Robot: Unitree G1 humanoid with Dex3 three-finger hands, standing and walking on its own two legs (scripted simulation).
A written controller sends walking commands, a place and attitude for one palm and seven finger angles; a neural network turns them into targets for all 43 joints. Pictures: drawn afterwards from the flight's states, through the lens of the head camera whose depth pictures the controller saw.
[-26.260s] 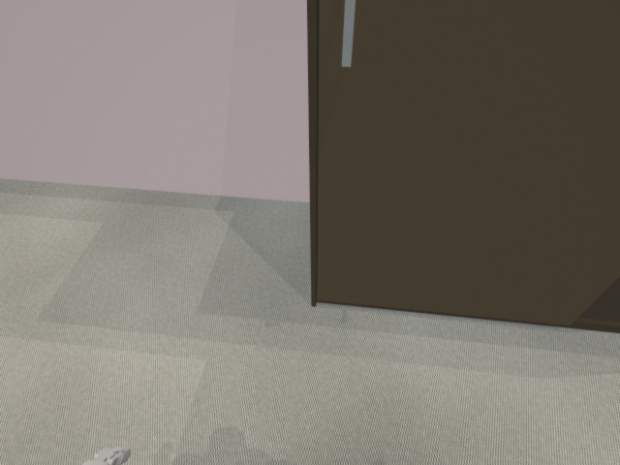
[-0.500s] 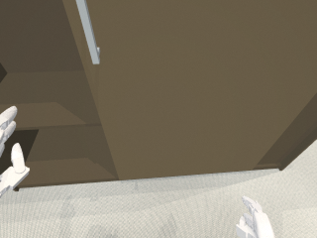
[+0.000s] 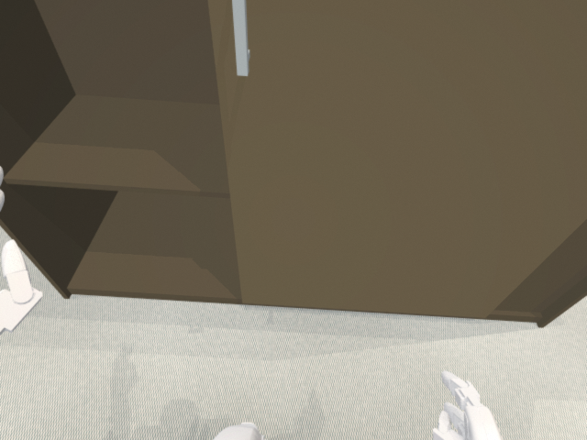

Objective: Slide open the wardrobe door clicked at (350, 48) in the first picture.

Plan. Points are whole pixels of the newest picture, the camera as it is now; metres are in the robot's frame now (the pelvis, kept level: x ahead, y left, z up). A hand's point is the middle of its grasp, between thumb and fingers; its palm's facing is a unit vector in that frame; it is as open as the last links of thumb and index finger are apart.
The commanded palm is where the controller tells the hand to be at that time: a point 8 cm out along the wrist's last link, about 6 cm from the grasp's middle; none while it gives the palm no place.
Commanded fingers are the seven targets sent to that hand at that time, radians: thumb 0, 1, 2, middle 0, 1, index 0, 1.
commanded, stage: step back with the hand held close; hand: left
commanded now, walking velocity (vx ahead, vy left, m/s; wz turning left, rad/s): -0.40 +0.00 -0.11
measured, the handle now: (241, 6) +0.63 +0.16 +0.28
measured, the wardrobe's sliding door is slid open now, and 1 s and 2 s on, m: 0.64 0.64 0.64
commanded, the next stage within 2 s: stop stepping back and stand still in 0.32 s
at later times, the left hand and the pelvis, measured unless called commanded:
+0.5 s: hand (27, 334) +0.16 +0.26 +0.17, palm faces +0.33 -0.86 -0.39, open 7.4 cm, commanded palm +0.10 +0.30 +0.19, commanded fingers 0.00 0.90 0.90 -0.20 -0.30 -0.20 -0.30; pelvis -0.08 +0.02 +0.01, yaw -8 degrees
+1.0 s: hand out of the picture +0.11 +0.28 +0.16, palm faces +0.35 -0.84 -0.41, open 7.4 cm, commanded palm +0.06 +0.31 +0.19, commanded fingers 0.00 0.90 0.90 -0.20 -0.30 -0.20 -0.30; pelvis -0.12 +0.04 +0.02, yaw -10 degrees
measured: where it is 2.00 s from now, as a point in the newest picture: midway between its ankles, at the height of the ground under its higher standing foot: outside the picture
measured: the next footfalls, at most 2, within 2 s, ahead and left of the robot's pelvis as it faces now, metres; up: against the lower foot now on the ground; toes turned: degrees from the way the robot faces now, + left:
right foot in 0.34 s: -0.15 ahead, -0.12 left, +0.00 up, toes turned -3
left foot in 0.52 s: -0.02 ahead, +0.09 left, +0.00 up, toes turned -4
